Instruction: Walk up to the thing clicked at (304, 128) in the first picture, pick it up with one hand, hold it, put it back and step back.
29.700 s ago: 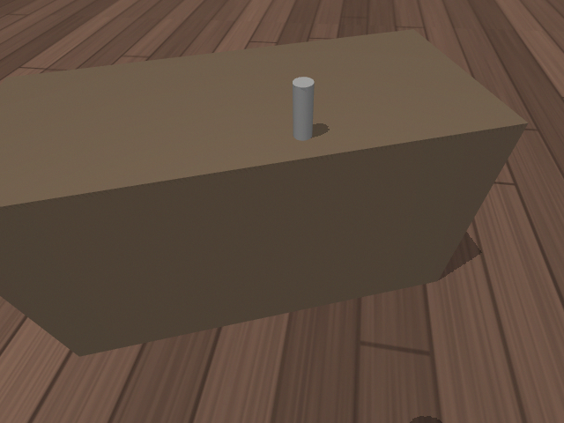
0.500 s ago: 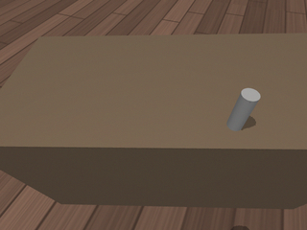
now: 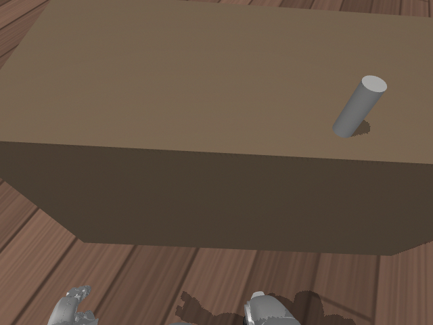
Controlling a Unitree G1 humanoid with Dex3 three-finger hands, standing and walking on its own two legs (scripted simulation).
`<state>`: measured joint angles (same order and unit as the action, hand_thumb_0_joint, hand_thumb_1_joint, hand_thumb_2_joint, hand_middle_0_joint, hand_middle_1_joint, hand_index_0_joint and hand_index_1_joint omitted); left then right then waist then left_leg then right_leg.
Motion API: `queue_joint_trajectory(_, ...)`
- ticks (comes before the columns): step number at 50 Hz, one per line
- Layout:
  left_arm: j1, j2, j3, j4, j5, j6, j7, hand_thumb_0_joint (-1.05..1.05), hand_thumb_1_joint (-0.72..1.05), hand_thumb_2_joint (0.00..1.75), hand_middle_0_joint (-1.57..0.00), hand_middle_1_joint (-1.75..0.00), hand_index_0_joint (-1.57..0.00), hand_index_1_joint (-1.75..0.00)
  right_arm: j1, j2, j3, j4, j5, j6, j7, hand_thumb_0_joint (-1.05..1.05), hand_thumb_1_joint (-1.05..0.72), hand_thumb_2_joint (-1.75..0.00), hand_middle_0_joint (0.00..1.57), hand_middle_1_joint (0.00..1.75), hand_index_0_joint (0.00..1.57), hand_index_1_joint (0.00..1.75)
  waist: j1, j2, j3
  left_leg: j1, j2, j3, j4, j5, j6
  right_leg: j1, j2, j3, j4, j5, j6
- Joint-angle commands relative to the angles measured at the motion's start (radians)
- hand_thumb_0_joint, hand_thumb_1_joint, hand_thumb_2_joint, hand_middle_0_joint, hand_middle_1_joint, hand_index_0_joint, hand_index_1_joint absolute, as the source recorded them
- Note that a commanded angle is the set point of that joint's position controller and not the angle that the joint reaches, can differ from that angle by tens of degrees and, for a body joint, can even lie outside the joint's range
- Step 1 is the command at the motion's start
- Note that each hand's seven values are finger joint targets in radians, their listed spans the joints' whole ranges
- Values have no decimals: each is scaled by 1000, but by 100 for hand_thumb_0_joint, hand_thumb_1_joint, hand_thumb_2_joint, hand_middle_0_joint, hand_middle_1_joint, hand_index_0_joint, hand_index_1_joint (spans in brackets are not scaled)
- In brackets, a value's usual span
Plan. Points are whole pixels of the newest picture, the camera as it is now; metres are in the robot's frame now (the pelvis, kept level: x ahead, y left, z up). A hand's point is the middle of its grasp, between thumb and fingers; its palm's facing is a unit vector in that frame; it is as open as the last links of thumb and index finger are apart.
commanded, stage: step back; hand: right
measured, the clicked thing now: (356, 109) +0.53 -0.26 +0.06
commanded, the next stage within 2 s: none
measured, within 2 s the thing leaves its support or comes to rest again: neither
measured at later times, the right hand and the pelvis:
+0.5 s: hand out of the picture -0.01 -0.28 -0.15, palm faces +0.06 +0.94 -0.35, open 7.4 cm; pelvis -0.10 -0.01 +0.01, yaw -6 degrees
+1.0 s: hand out of the picture -0.18 -0.27 -0.11, palm faces +0.00 +0.88 -0.47, open 7.4 cm; pelvis -0.26 +0.01 +0.01, yaw -4 degrees
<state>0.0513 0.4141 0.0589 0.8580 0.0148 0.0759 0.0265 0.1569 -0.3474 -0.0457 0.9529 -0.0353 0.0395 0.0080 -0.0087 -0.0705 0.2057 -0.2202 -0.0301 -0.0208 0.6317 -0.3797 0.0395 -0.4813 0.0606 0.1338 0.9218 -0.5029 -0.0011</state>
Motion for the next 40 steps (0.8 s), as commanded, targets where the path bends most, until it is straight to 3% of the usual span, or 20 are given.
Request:
queue_joint_trajectory(1, 65, 156, 52, -60, -14, -17, 7, 0, 90, 90, -20, -30, -20, -30, -95, -279, -66, -115, -10, -33, -43, 0, -90, -90, 20, 30, 20, 30, 52, 223, -194, 148, 205, -151, -200, 799, 32, -94, 64, 105, 257, 59, -18)
queue_joint_trajectory(3, 118, 152, 56, -57, -4, -20, 6, 0, 90, 90, -20, -30, -20, -30, -71, -252, -63, -122, 10, -34, -47, 0, -90, -90, 20, 30, 20, 30, 52, 214, -236, 250, 219, -151, -170, 821, 53, -90, 64, 62, 271, 76, -11)
queue_joint_trajectory(7, 59, 136, 55, -93, 7, -34, 2, 0, 90, 90, -20, -30, -20, -30, 14, -246, -71, -123, 19, -28, -55, 0, -90, -90, 20, 30, 20, 30, -20, 184, -229, 299, 257, -170, -160, 763, 129, -54, 38, 26, 77, 40, 31)
queue_joint_trajectory(10, 62, 137, 57, -102, 8, -38, -2, 0, 90, 90, -20, -30, -20, -30, 40, -272, -80, -135, 16, -26, -51, 0, -90, -90, 20, 30, 20, 30, -35, 189, -247, 283, 289, -191, -143, 697, 163, 22, -7, -12, -90, 32, 21)
queue_joint_trajectory(13, 135, 130, 60, -78, 15, -45, -7, 0, 90, 90, -20, -30, -20, -30, -19, -284, -82, -156, 18, -22, -42, 0, -90, -90, 20, 30, 20, 30, -5, 219, -274, 194, 298, -194, -126, 576, 164, 147, -35, -71, -250, 73, -1)
queue_joint_trajectory(16, 201, 130, 70, -44, 24, -54, -12, 0, 90, 90, -20, -30, -20, -30, -70, -278, -73, -168, 29, -13, -34, 0, -90, -90, 20, 30, 20, 30, 40, 161, -279, 63, 260, -170, -74, 426, 107, 306, -42, -70, -492, 318, -35)
queue_joint_trajectory(17, 200, 177, 80, -47, 33, -61, -11, 0, 90, 90, -20, -30, -20, -30, -67, -255, -65, -171, 38, -14, -32, 0, -90, -90, 20, 30, 20, 30, 36, 65, -288, -30, 207, -137, -20, 324, 61, 365, -109, 41, -488, 444, -61)
queue_joint_trajectory(18, 177, 229, 92, -65, 32, -65, -12, 0, 90, 90, -20, -30, -20, -30, -76, -226, -52, -183, 43, -16, -30, 0, -90, -90, 20, 30, 20, 30, 38, -84, -257, -148, 75, -79, 111, 145, 2, 356, -241, 230, -533, 518, -140)
queue_joint_trajectory(19, 98, 288, 98, -96, 23, -62, -15, 0, 90, 90, -20, -30, -20, -30, -89, -213, -55, -179, 43, -10, -41, 0, -90, -90, 20, 30, 20, 30, 57, -227, -203, -147, -53, -15, 337, -221, -36, 201, -415, 392, -589, 609, -305)
queue_joint_trajectory(20, 80, 264, 96, -115, 26, -65, -14, 0, 90, 90, -20, -30, -20, -30, -68, -236, -64, -162, 35, -3, -46, 0, -90, -90, 20, 30, 20, 30, 50, -167, -144, -134, -42, -101, 491, -282, -45, 108, -433, 423, -603, 602, -323)
queue_joint_trajectory(21, 83, 228, 90, -125, 22, -65, -13, 0, 90, 90, -20, -30, -20, -30, -34, -248, -63, -145, 36, -4, -40, 0, -90, -90, 20, 30, 20, 30, 36, -113, -131, -152, -40, -127, 516, -239, -43, 130, -399, 363, -591, 626, -299)
queue_joint_trajectory(22, 58, 207, 83, -143, 13, -66, -10, 0, 90, 90, -20, -30, -20, -30, -21, -247, -55, -138, 42, -5, -38, 0, -90, -90, 20, 30, 20, 30, 22, -51, -148, -172, -67, -152, 537, -194, -34, 177, -321, 220, -553, 693, -252)
queue_joint_trajectory(24, 35, 174, 78, -149, 16, -60, -5, 0, 90, 90, -20, -30, -20, -30, 5, -231, -48, -121, 39, -11, -44, 0, -90, -90, 20, 30, 20, 30, 10, -37, -168, -195, -89, -135, 533, -143, -44, 217, -236, 110, -513, 708, -181)
queue_joint_trajectory(31, 105, 179, 81, -185, 31, -41, -1, 0, 90, 90, -20, -30, -20, -30, 38, -216, -41, -148, 25, -25, -53, 0, -90, -90, 20, 30, 20, 30, 55, -132, -289, -199, -17, -41, 206, -162, -70, 464, -284, 117, -451, 723, -216)
queue_joint_trajectory(34, 89, 188, 77, -192, 23, -28, -8, 0, 90, 90, -20, -30, -20, -30, 86, -218, -52, -124, 19, -29, -44, 0, -90, -90, 20, 30, 20, 30, 34, -142, -307, -88, -4, 4, -24, -50, -48, 420, -253, 113, -415, 587, -177)
queue_joint_trajectory(36, 69, 196, 71, -196, 14, -16, -14, 0, 90, 90, -20, -30, -20, -30, 152, -229, -63, -97, 14, -33, -38, 0, -90, -90, 20, 30, 20, 30, -4, -83, -313, 53, 5, 14, -201, 140, -14, 292, -225, 90, -381, 431, -116)
queue_joint_trajectory(37, 72, 162, 61, -199, 10, -14, -18, 0, 90, 90, -20, -30, -20, -30, 140, -266, -75, -105, -1, -34, -38, 0, -90, -90, 20, 30, 20, 30, -6, 35, -291, 73, 114, -147, -256, 116, 30, 173, -167, 62, -300, 295, -70)
queue_joint_trajectory(38, 49, 127, 58, -209, 8, -17, -19, 0, 90, 90, -20, -30, -20, -30, 97, -352, -93, -121, -16, -35, -35, 0, -90, -90, 20, 30, 20, 30, -8, 272, -251, 95, 334, -446, -331, 200, 121, -34, -7, -44, -109, 15, -24)
queue_joint_trajectory(39, -23, 172, 87, -213, 21, -20, -3, 0, 90, 90, -20, -30, -20, -30, 38, -433, -110, -147, -11, -33, -29, 0, -90, -90, 20, 30, 20, 30, -52, 330, -194, -125, 480, -559, -376, 221, 263, 13, 41, 4, 145, -145, 5)
queue_joint_trajectory(40, -16, 193, 94, -194, 28, -18, 0, 0, 90, 90, -20, -30, -20, -30, -35, -405, -106, -163, -10, -44, -37, 0, -90, -90, 20, 30, 20, 30, -22, 277, -134, -233, 490, -558, -385, 224, 277, 58, 28, 92, 310, -119, -3)
